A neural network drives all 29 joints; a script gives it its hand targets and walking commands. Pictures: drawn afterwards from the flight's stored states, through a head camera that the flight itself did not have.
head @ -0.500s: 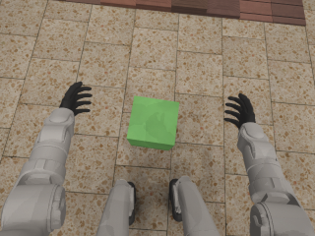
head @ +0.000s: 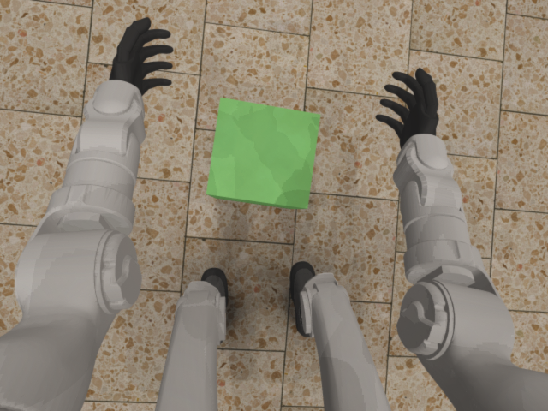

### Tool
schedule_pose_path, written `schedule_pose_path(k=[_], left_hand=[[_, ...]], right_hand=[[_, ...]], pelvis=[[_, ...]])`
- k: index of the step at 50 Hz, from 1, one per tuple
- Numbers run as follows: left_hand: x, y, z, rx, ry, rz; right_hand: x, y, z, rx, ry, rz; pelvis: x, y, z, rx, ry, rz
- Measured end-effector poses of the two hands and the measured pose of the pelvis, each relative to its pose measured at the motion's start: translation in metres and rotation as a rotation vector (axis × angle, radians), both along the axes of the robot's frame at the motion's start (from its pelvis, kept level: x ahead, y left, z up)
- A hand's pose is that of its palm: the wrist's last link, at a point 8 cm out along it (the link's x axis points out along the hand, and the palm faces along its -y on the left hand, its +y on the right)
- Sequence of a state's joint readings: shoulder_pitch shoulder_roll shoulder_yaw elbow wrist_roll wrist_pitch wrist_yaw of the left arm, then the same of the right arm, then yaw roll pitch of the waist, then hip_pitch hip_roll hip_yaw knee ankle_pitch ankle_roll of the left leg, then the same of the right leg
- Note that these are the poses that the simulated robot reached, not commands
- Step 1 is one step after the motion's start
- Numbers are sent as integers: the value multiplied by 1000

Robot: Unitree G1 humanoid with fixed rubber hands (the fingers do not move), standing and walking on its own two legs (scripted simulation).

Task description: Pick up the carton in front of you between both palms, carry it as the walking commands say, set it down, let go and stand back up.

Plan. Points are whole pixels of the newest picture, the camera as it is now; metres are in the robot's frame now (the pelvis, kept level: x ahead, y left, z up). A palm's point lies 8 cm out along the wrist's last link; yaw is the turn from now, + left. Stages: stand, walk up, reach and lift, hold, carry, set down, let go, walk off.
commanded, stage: reach and lift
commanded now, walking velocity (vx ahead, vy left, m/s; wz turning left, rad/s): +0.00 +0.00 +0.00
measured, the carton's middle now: (261, 162) +0.48 -0.02 -0.49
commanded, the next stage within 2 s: none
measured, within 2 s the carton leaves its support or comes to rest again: leaves its support in 1.48 s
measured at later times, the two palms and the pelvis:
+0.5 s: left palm (171, 138) +0.51 +0.16 -0.36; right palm (357, 164) +0.45 -0.21 -0.36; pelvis -0.05 -0.01 -0.20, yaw -2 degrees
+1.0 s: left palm (184, 145) +0.51 +0.15 -0.43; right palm (342, 166) +0.46 -0.20 -0.42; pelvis -0.05 +0.00 -0.25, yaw -2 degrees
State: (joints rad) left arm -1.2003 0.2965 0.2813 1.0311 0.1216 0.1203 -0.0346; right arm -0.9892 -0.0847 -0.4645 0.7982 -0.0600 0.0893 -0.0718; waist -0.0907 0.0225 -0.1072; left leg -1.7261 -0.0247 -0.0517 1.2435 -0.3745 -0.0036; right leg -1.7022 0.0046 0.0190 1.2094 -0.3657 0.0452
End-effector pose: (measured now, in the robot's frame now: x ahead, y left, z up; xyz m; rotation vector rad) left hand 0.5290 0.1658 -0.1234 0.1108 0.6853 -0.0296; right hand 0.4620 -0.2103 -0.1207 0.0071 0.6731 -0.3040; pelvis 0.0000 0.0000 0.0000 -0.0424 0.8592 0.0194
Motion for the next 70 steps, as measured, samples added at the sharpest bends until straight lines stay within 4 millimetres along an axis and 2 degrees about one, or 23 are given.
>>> schedule_pose_path(k=[7, 11, 15, 19, 24, 33, 36, 41, 47, 56, 62, 70], left_hand=[[-15, -2, -84, 10, 30, 20], [-22, 1, -133, 19, 23, 25], [-24, 3, -172, 23, 6, 25], [-22, 2, -200, 22, -7, 27], [-19, -1, -228, 19, 9, 33], [-21, -6, -290, 16, 55, 37], [-22, -7, -306, 12, 51, 36], [-21, -9, -315, 9, 37, 18], [-18, -14, -307, 0, 17, 9], [-22, -20, -302, 4, 34, 1], [-22, -41, -301, -12, 32, -26], [-17, -45, -297, 8, 69, -38]], right_hand=[[-8, -3, -78, 0, 36, 5], [-12, -5, -126, -4, 38, 14], [-14, -7, -167, -3, 30, 19], [-14, -6, -196, 3, 22, 18], [-12, -3, -228, 14, 37, 19], [-10, 3, -289, 18, 88, 36], [-9, 4, -303, 8, 100, 42], [-2, 2, -305, 7, 83, 37], [-4, 8, -301, 13, 76, 38], [-8, 13, -297, 20, 76, 42], [0, 32, -295, 43, 64, 78], [5, 37, -293, 46, 85, 36]], pelvis=[[-1, -3, -54, -7, 71, -9], [-10, -5, -93, -6, 69, -16], [-22, -7, -131, -6, 36, -19], [-35, -8, -165, -6, -16, -21], [-48, -8, -196, -5, -76, -24], [-55, -7, -233, -6, -149, -27], [-53, -7, -240, -6, -183, -26], [-47, -6, -247, -11, -192, -31], [-44, -5, -250, -14, -183, -34], [-50, -4, -247, -13, -181, -32], [-54, -4, -244, -11, -189, -34], [-53, -4, -247, -16, -199, -34]])
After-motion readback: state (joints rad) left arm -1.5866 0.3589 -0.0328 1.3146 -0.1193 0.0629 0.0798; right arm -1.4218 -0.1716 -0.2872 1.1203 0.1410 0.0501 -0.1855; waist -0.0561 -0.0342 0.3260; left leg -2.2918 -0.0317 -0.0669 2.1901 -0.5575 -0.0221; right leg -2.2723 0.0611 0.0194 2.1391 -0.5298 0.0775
